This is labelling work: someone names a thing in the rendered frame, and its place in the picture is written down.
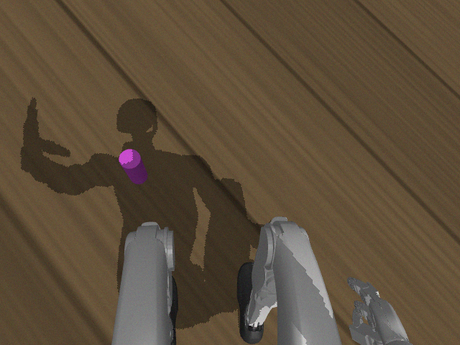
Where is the right robot foot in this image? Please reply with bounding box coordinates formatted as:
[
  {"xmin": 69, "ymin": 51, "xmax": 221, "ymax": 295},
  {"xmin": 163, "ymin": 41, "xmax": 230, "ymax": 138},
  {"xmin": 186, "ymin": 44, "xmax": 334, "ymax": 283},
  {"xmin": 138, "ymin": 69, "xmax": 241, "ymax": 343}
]
[{"xmin": 237, "ymin": 262, "xmax": 264, "ymax": 344}]

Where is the can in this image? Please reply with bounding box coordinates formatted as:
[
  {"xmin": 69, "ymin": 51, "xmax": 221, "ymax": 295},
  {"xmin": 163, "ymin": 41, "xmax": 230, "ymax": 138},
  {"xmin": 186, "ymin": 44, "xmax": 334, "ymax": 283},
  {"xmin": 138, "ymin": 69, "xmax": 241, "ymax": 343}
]
[{"xmin": 119, "ymin": 149, "xmax": 147, "ymax": 184}]

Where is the right robot hand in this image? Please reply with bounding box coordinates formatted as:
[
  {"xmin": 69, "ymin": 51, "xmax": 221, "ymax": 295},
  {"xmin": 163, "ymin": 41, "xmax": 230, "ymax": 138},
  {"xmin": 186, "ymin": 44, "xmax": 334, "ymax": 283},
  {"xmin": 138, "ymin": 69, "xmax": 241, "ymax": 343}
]
[{"xmin": 347, "ymin": 277, "xmax": 410, "ymax": 345}]

